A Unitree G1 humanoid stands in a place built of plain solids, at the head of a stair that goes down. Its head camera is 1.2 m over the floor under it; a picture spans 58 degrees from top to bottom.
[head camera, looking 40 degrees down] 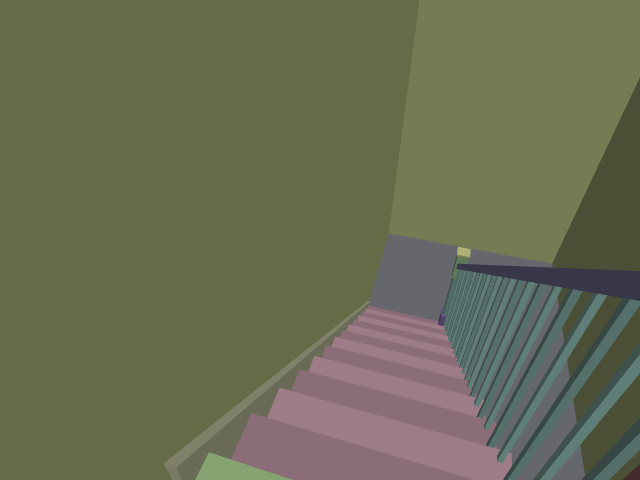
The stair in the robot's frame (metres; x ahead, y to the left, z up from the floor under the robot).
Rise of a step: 0.21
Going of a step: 0.23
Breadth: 0.91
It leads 17 degrees to the right of straight ahead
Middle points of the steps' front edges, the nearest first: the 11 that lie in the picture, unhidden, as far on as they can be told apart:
0.62 -0.20 -0.21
0.85 -0.27 -0.42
1.07 -0.34 -0.62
1.29 -0.40 -0.83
1.51 -0.47 -1.04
1.74 -0.54 -1.24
1.96 -0.61 -1.45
2.18 -0.67 -1.66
2.41 -0.74 -1.87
2.63 -0.81 -2.07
2.85 -0.88 -2.28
